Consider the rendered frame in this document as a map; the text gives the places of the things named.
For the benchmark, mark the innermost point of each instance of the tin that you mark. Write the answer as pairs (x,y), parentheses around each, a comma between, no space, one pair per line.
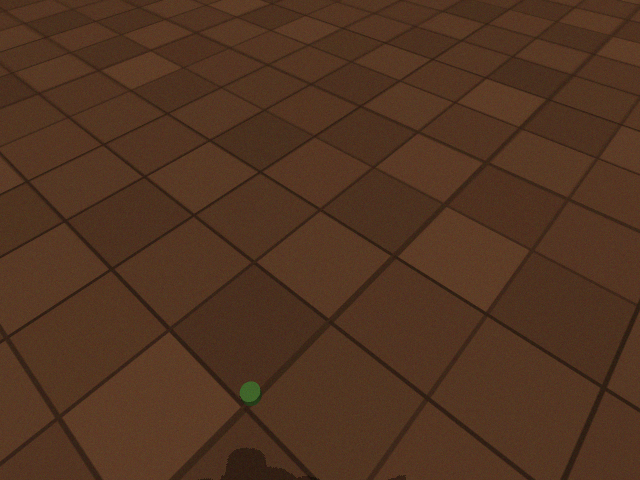
(250,393)

